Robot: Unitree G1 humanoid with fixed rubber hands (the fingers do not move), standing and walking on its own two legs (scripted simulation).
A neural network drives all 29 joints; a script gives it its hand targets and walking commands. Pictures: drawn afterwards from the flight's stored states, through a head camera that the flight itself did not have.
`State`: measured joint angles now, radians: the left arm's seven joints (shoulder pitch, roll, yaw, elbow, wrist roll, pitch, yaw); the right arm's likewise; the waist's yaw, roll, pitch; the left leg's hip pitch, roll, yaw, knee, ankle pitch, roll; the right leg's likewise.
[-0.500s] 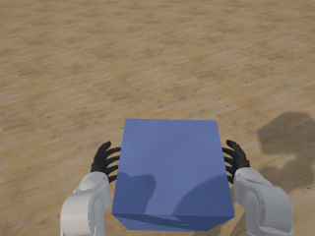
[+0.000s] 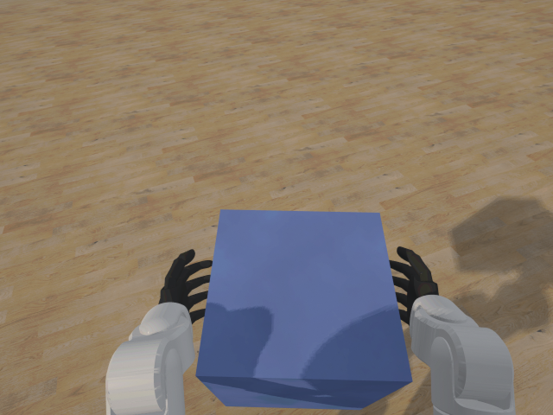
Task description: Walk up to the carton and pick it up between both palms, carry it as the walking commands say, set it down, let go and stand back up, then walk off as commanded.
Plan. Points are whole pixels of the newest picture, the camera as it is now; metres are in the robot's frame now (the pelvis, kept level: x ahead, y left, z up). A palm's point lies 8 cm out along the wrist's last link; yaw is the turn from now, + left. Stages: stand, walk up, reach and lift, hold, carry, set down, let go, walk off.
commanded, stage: carry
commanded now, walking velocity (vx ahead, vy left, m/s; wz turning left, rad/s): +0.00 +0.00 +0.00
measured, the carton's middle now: (296, 318) +0.26 +0.00 +0.02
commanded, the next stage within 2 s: none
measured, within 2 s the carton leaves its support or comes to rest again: neither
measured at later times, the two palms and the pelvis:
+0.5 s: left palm (176, 313) +0.23 +0.15 +0.10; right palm (422, 308) +0.23 -0.15 +0.09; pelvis +0.00 +0.00 +0.00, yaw +0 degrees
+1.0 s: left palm (178, 314) +0.24 +0.15 +0.09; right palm (417, 310) +0.24 -0.15 +0.08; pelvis +0.00 +0.00 +0.00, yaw +0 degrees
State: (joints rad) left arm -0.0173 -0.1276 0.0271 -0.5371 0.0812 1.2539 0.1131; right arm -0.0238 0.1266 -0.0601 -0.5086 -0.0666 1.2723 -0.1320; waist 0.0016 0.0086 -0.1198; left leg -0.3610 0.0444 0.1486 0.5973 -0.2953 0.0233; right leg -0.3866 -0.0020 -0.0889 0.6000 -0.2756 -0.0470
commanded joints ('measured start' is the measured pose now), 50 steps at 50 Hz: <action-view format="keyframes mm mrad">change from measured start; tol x16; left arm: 1 -419 -783 -609 -109 -317 -17 -96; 50 -443 -753 -556 48 -263 -110 -114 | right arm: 1 -449 785 671 -146 322 -33 115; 34 -463 760 672 -171 316 -67 116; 38 -434 692 589 25 247 -81 120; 42 -489 788 699 -164 325 -90 123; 44 -449 677 574 25 245 -108 127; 45 -483 788 684 -143 315 -95 124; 46 -458 675 535 123 215 -119 132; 47 -493 776 671 -127 312 -116 134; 50 -482 735 618 -30 270 -134 131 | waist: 1 -1 -28 -197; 50 -4 -24 -176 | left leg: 1 132 112 -120 -129 137 -17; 50 119 105 -121 -153 105 -1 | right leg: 1 104 -139 145 -181 260 -5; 50 95 -134 145 -198 221 -6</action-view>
